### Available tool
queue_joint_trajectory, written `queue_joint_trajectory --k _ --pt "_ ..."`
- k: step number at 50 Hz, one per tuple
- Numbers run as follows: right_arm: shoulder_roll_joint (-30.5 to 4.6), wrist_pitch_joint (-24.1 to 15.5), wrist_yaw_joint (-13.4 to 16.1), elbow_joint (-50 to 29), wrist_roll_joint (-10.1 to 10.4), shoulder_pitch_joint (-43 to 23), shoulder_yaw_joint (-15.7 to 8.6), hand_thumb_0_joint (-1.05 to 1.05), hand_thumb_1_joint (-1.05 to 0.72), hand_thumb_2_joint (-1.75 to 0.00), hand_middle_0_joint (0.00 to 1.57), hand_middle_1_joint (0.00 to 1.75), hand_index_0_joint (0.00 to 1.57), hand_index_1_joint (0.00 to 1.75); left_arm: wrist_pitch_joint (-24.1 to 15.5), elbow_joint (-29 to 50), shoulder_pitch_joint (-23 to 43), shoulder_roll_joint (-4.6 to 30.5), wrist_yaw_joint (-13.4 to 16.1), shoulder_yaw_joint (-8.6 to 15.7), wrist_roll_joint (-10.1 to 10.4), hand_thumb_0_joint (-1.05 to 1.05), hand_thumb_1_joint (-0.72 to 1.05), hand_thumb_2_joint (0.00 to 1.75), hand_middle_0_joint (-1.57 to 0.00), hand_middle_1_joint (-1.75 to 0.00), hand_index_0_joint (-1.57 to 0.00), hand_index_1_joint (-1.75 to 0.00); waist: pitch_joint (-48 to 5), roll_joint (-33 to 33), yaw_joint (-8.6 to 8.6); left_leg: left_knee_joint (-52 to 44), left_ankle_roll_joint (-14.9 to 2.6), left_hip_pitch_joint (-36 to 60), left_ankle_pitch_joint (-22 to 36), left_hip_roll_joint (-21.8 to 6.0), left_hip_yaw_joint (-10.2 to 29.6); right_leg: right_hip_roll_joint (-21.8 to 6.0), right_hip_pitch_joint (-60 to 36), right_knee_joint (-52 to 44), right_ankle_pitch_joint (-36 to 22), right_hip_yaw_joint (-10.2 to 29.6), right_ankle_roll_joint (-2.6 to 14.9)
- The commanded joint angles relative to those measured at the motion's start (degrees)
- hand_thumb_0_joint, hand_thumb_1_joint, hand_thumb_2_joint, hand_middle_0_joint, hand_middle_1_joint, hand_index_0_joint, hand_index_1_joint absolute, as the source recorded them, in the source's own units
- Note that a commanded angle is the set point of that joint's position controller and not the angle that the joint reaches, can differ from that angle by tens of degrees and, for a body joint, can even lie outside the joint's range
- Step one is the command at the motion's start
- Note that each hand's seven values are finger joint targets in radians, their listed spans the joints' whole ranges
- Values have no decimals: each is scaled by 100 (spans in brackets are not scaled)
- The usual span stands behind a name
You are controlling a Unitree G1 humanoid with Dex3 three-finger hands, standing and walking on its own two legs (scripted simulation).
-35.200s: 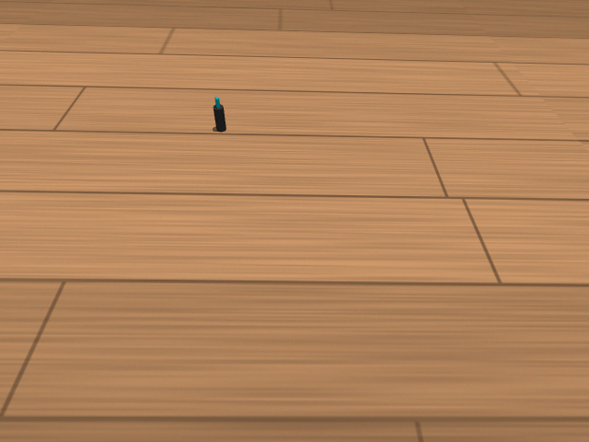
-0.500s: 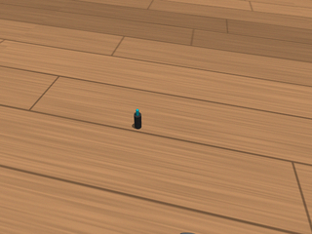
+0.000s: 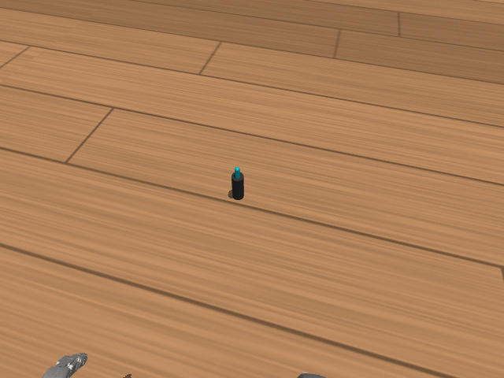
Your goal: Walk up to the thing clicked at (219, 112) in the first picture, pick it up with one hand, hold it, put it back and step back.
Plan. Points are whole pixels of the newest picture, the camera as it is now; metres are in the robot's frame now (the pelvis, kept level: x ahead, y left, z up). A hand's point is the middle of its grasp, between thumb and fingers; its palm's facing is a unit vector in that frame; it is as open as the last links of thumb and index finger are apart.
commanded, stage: step back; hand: left
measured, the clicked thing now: (237, 182) +0.98 +0.09 -0.65
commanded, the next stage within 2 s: stand in 0.12 s
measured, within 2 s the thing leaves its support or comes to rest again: neither
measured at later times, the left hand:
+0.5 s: hand out of the picture +0.10 +0.25 -0.13, palm faces -0.02 -0.95 -0.32, open 7.4 cm
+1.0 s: hand out of the picture +0.08 +0.24 -0.13, palm faces -0.05 -0.94 -0.35, open 7.4 cm
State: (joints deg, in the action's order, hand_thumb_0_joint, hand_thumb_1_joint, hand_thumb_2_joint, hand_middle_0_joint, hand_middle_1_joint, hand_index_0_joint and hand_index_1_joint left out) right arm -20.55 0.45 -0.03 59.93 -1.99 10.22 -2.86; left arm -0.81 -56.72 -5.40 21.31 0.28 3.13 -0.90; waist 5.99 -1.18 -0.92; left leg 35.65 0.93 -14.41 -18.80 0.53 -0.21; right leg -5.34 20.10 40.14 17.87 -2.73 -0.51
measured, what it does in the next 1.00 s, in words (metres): stands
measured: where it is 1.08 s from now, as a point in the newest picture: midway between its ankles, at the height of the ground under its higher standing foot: outside the picture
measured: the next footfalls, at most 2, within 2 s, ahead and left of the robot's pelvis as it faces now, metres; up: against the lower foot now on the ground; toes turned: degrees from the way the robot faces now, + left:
none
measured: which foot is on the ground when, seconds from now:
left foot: down 0.00-1.00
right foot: down 0.00-1.00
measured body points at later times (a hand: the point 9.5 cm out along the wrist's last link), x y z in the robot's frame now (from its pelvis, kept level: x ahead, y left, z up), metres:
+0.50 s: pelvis +0.01 +0.00 +0.02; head +0.02 +0.00 +0.47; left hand +0.10 +0.30 -0.11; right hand +0.13 -0.29 -0.10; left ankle +0.00 +0.14 -0.72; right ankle +0.04 -0.13 -0.72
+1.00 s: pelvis +0.00 -0.02 +0.03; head +0.00 -0.02 +0.48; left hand +0.08 +0.29 -0.10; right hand +0.04 -0.32 -0.11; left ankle +0.00 +0.14 -0.72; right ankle +0.04 -0.13 -0.72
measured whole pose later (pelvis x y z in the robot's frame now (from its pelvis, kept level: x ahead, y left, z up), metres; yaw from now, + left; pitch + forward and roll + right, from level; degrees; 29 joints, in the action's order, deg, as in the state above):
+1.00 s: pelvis +0.00 -0.02 +0.03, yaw -1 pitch -3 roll +0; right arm -19.7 0.2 -1.3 66.2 -0.8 8.1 -0.9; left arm -0.9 -65.5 -5.9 20.5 -0.7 -0.4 -0.4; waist 3.1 0.2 0.4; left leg 18.8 2.7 -5.2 -10.6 -2.8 -0.1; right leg -0.7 9.6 19.8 7.4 -2.3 0.4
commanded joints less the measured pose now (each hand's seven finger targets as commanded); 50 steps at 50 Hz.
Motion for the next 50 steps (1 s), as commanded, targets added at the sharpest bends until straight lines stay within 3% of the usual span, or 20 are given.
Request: queue_joint_trajectory --k 1,2,3,4,5,6,7,9,12,14,23,27,31,33,38,39,42,45,50 --pt "-1668 -165 71 -401 35 -650 -261 0 -90 -90 20 30 20 30 -88 249 167 1081 113 230 123 0 90 90 -20 -30 -20 -30 -778 905 -108 -1236 -1092 -451 1154 -1571 1667 353 -713 -141 665 153 169" --pt "-1501 -146 50 -373 13 -781 -217 0 -90 -90 20 30 20 30 -112 174 82 1113 106 199 105 0 90 90 -20 -30 -20 -30 -716 654 -194 -1054 -932 -459 1273 -1314 1214 299 -939 -614 305 185 186" --pt "-1318 -140 41 -330 30 -714 -165 0 -90 -90 20 30 20 30 -151 135 112 1157 92 196 76 0 90 90 -20 -30 -20 -30 -833 498 -165 -863 -617 -296 1497 -983 792 94 -1108 -920 -630 322 235" --pt "-1237 -147 70 -333 55 -679 -154 0 -90 -90 20 30 20 30 -183 100 62 1248 86 220 69 0 90 90 -20 -30 -20 -30 -963 413 -91 -698 -411 -173 1779 -770 568 -114 -1238 -921 -1674 518 317" --pt "-1214 -145 94 -278 70 -513 -149 0 -90 -90 20 30 20 30 -196 108 53 1338 97 234 93 0 90 90 -20 -30 -20 -30 -1067 384 -28 -575 -304 -77 2033 -652 486 -244 -1297 -861 -2163 694 389" --pt "-1180 -246 84 -195 152 -262 -81 0 -90 -90 20 30 20 30 -154 -61 32 1062 50 91 106 0 90 90 -20 -30 -20 -30 -1168 450 47 -1166 -299 158 1801 -794 789 -199 -1353 -882 -1979 586 384" --pt "-1302 -291 77 -146 154 -438 -101 0 -90 -90 20 30 20 30 -126 -79 99 1010 29 61 105 0 90 90 -20 -30 -20 -30 -972 556 -32 -1353 -313 96 1819 -870 861 -126 -1362 -917 -1848 523 317" --pt "-1349 -314 71 -108 131 -673 -101 0 -90 -90 20 30 20 30 -106 -129 176 960 5 -11 137 0 90 90 -20 -30 -20 -30 -910 556 -38 -1377 -296 371 2206 -953 880 -68 -1275 -1136 -1776 475 252" --pt "-1239 -308 82 -36 153 -623 -63 0 -90 -90 20 30 20 30 -108 -242 198 1061 15 -35 107 0 90 90 -20 -30 -20 -30 -924 422 22 -1380 -230 744 2762 -891 683 -137 -1368 -1347 -2254 520 242" --pt "-1202 -281 81 -17 171 -666 -53 0 -90 -90 20 30 20 30 -103 -300 258 1091 11 -56 95 0 90 90 -20 -30 -20 -30 -799 365 71 -1572 -208 740 2398 -850 608 -145 -1382 -1574 -2127 541 214" --pt "-1116 -229 35 37 179 -931 -39 0 -90 -90 20 30 20 30 -161 -471 297 1079 14 -108 58 0 90 90 -20 -30 -20 -30 -767 194 87 -1915 -157 935 1906 -814 457 -240 -1509 -2100 -1973 596 146" --pt "-1077 -197 2 70 156 -958 -14 0 -90 -90 20 30 20 30 -163 -507 357 1119 6 -103 36 0 90 90 -20 -30 -20 -30 -502 102 90 -2098 -120 799 1005 -738 433 -230 -1260 -2409 -1084 676 115" --pt "-1057 -204 -26 81 145 -988 -12 0 -90 -90 20 30 20 30 -185 -525 319 1110 6 -102 29 0 90 90 -20 -30 -20 -30 -641 65 69 -2091 -135 852 1029 -758 443 -251 -1293 -2448 -1053 678 134" --pt "-1089 -211 -37 105 150 -902 -8 0 -90 -90 20 30 20 30 -211 -512 327 1132 2 -103 34 0 90 90 -20 -30 -20 -30 -811 71 93 -2035 -137 928 1165 -765 417 -295 -1405 -2445 -1374 723 137" --pt "-1073 -198 -40 189 139 -797 8 0 -90 -90 20 30 20 30 -181 -531 310 1177 -1 -98 34 0 90 90 -20 -30 -20 -30 -662 3 78 -2058 -130 801 869 -754 431 -284 -1239 -2575 -692 776 147" --pt "-1117 -199 -36 185 131 -777 -4 0 -90 -90 20 30 20 30 -180 -519 314 1179 0 -94 30 0 90 90 -20 -30 -20 -30 -733 63 91 -2052 -133 827 955 -760 424 -285 -1281 -2546 -887 777 152" --pt "-1071 -196 -39 213 129 -685 18 0 -90 -90 20 30 20 30 -173 -530 280 1217 -4 -87 45 0 90 90 -20 -30 -20 -30 -666 15 79 -2087 -125 751 900 -749 425 -270 -1263 -2553 -762 785 156" --pt "-1099 -187 -37 230 117 -593 12 0 -90 -90 20 30 20 30 -150 -497 290 1210 -8 -91 34 0 90 90 -20 -30 -20 -30 -546 26 81 -2085 -114 658 731 -729 407 -248 -1140 -2632 -309 807 156" --pt "-1092 -174 -34 261 112 -457 21 0 -90 -90 20 30 20 30 -144 -495 269 1250 -15 -84 47 0 90 90 -20 -30 -20 -30 -526 -5 86 -2052 -118 608 677 -728 394 -264 -1127 -2664 -179 884 161"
